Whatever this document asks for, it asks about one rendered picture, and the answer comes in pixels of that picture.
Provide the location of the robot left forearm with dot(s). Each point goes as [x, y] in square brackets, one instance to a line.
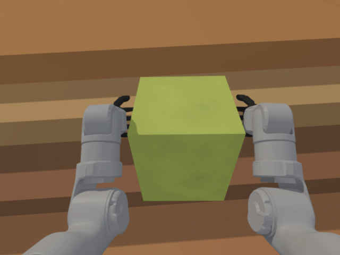
[102, 126]

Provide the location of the left robot upper arm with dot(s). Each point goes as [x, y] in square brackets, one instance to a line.
[96, 216]

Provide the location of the right robot hand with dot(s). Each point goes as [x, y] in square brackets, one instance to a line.
[249, 102]

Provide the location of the robot right forearm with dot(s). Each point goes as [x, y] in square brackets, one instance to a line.
[272, 127]

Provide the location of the carton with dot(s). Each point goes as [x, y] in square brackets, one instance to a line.
[185, 136]

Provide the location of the left robot hand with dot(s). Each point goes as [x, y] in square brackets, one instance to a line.
[118, 103]

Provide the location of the right robot upper arm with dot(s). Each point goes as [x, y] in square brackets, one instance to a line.
[285, 218]

